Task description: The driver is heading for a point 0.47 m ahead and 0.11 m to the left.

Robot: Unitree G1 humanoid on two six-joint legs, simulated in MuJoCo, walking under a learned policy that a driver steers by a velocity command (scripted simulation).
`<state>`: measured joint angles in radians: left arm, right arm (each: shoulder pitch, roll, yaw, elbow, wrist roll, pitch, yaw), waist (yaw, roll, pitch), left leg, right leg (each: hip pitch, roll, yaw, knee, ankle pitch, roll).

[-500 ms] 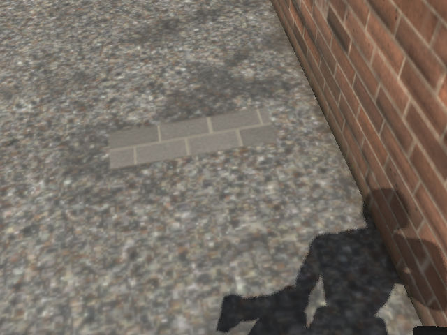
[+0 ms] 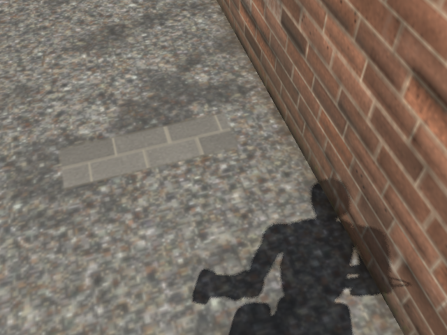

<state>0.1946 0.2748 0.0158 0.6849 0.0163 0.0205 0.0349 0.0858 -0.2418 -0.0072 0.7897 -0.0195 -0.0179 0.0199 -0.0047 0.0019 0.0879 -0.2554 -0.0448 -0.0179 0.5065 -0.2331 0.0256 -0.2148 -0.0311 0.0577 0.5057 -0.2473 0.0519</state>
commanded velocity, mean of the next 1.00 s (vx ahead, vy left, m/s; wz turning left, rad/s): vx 0.00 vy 0.00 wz -0.02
